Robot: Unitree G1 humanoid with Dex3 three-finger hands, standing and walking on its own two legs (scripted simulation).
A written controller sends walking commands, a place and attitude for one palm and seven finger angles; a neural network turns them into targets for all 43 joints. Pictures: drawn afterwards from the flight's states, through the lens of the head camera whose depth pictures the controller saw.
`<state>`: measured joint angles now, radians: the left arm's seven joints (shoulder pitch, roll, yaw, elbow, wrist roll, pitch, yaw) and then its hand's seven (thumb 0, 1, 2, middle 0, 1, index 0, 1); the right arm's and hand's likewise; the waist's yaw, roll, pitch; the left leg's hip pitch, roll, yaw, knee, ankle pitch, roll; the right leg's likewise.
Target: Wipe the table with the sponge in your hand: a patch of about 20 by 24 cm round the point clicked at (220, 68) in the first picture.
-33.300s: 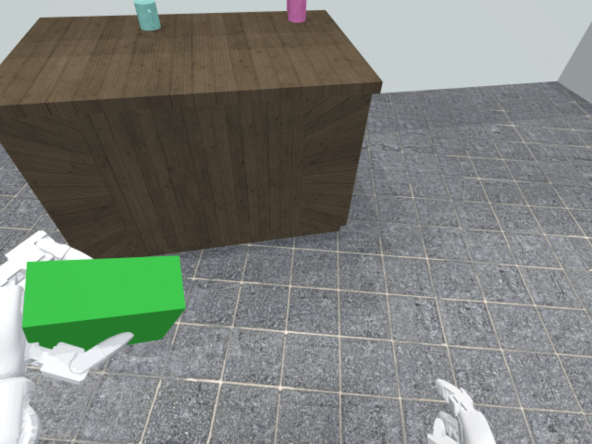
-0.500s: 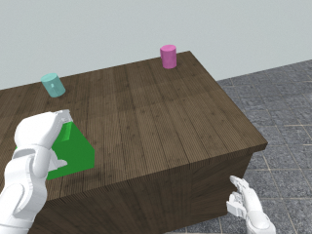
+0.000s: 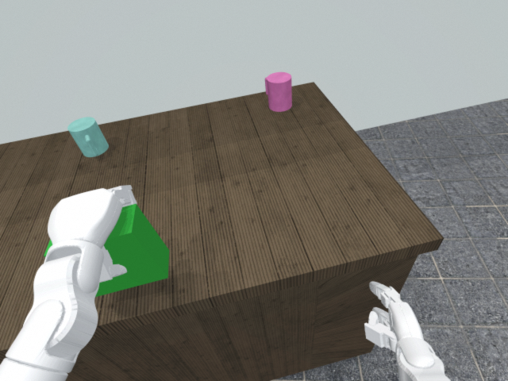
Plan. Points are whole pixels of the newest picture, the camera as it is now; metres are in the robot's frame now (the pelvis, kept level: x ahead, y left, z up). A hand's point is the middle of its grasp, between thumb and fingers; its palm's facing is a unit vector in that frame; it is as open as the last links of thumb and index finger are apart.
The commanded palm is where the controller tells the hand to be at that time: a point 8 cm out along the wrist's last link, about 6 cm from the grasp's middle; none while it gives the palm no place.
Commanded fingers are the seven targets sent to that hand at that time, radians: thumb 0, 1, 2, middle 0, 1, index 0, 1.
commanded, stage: move the sponge above the wiping area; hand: left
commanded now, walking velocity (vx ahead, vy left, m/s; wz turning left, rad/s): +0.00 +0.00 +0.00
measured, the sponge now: (121, 259) +0.25 +0.27 +0.07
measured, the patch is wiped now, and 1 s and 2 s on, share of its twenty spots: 0.00 0.00 0.00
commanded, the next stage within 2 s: lower the sponge onto the table in 1.42 s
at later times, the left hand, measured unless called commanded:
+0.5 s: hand (121, 240) +0.26 +0.26 +0.11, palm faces +0.03 -0.09 -1.00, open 10.0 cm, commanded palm +0.23 +0.26 +0.19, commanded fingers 0.00 0.10 1.30 -1.20 -1.60 -1.20 -1.60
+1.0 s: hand (128, 239) +0.27 +0.25 +0.11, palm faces +0.06 -0.09 -0.99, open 10.0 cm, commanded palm +0.23 +0.25 +0.18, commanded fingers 0.00 0.10 1.30 -1.20 -1.60 -1.20 -1.60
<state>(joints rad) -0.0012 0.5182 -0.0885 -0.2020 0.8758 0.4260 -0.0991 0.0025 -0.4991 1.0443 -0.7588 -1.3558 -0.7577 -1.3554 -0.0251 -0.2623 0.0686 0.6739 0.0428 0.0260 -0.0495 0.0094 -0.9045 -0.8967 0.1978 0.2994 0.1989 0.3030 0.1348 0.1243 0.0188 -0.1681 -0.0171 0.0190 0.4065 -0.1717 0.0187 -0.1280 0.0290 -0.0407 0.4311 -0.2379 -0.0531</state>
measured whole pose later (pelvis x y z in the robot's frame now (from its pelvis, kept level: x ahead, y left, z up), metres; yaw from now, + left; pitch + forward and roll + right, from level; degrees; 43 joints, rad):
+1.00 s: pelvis +0.00 -0.01 +0.00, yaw +0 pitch -4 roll +0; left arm 0.00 0.47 -0.13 -0.13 0.90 0.41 -0.03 0.00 -0.50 1.04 -0.76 -1.36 -0.76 -1.36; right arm -0.01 -0.26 0.05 0.69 0.04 0.03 -0.05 0.01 -0.91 -0.90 0.20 0.30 0.20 0.30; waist 0.12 0.12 0.01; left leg -0.17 -0.01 0.02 0.41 -0.18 0.01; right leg -0.13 0.04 -0.04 0.42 -0.24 -0.06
